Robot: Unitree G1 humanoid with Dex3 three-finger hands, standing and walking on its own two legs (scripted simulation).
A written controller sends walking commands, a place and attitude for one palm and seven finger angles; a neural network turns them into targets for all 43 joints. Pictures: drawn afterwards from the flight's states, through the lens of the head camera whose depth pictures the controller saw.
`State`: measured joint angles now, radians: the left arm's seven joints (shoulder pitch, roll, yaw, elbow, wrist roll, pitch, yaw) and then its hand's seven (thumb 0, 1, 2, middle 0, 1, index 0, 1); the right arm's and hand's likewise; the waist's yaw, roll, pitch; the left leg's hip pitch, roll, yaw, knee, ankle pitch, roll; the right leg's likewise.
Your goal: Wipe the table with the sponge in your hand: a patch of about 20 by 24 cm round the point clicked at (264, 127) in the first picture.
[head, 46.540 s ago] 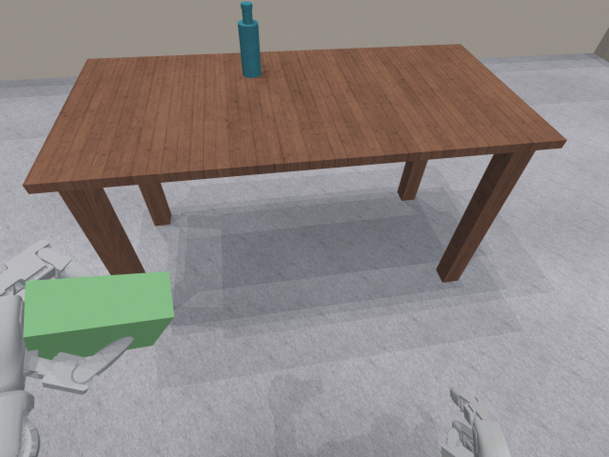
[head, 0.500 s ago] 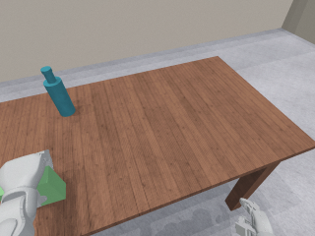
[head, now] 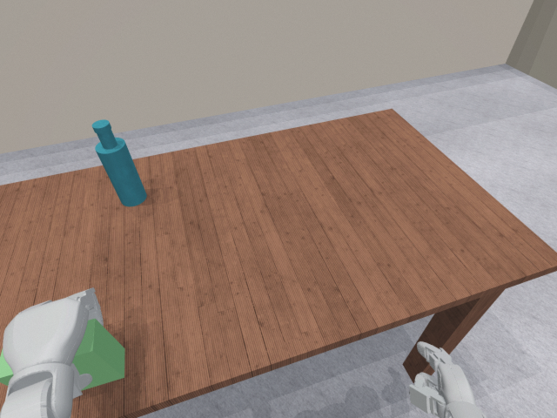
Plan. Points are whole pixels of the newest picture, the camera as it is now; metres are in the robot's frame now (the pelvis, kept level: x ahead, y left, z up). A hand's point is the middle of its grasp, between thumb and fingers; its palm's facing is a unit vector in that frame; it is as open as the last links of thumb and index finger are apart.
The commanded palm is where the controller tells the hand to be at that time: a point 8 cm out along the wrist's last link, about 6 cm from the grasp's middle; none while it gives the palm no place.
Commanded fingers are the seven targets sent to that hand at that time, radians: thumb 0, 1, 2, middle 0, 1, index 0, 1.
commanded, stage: lift the sponge slowly off the table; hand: left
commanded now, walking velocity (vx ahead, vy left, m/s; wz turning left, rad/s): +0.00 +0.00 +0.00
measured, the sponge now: (74, 366) +0.17 +0.34 -0.03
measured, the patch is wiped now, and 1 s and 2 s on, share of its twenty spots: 1.00 1.00 1.00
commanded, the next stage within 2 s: none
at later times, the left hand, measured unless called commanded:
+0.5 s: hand (71, 345) +0.18 +0.32 +0.03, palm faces -0.06 -0.11 -0.99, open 9.2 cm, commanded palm +0.15 +0.32 +0.10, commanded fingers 0.00 0.10 1.30 -1.20 -1.60 -1.20 -1.60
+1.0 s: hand (51, 346) +0.16 +0.32 +0.07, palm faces +0.00 -0.11 -0.99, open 9.1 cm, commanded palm +0.14 +0.31 +0.14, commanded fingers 0.00 0.10 1.30 -1.20 -1.60 -1.20 -1.60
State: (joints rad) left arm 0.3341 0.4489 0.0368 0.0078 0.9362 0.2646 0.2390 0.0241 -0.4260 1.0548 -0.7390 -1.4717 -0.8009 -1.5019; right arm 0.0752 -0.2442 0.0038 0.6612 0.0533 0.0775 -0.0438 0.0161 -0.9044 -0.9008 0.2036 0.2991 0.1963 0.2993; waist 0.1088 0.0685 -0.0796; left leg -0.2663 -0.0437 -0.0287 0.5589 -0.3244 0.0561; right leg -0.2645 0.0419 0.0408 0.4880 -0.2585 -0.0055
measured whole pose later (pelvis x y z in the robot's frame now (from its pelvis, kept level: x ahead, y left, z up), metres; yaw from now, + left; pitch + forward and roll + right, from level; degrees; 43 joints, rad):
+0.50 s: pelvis +0.00 -0.01 +0.00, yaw +0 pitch -1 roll -2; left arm 0.31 0.49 0.05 0.00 0.90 0.23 0.15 0.01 -0.45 1.05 -0.78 -1.43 -0.84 -1.46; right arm 0.06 -0.25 0.01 0.69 0.04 0.06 -0.07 0.02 -0.90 -0.90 0.20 0.30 0.20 0.30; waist 0.12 0.06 -0.03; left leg -0.19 -0.04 -0.04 0.50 -0.31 0.05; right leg -0.18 0.05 0.03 0.43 -0.24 -0.01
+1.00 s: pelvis -0.01 +0.00 +0.01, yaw +1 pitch -4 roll -2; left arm 0.35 0.52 0.06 -0.17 0.87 0.28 0.07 0.00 -0.46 1.05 -0.80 -1.41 -0.86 -1.44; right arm 0.04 -0.25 0.02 0.67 0.04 0.08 -0.07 0.02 -0.90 -0.90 0.20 0.30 0.19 0.30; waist 0.14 0.08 0.00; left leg -0.11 -0.04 -0.05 0.46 -0.28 0.05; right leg -0.10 0.04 0.03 0.38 -0.21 -0.01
